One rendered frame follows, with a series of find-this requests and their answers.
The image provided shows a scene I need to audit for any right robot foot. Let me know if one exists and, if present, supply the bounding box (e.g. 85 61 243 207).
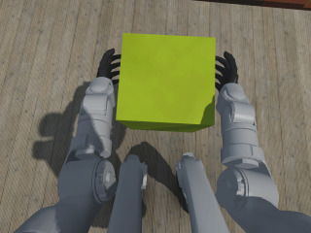
176 174 190 214

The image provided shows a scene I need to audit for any left robot hand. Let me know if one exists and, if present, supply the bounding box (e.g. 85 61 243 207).
96 48 121 84

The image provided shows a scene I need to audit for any robot left forearm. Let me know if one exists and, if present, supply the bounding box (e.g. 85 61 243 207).
57 77 116 197

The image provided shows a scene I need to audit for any robot right shin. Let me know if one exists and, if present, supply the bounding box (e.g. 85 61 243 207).
181 152 204 204

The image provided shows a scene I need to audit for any right robot upper arm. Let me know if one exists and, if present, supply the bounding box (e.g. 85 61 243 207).
215 167 311 233

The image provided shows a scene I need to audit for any carton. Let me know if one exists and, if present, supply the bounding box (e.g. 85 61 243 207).
116 33 216 133

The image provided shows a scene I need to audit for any right robot hand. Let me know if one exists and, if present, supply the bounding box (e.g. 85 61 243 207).
215 51 239 93

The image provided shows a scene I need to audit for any robot right forearm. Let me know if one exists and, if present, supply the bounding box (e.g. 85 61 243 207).
216 83 274 181

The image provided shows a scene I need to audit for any left robot upper arm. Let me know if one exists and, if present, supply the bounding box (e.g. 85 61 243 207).
13 158 118 233

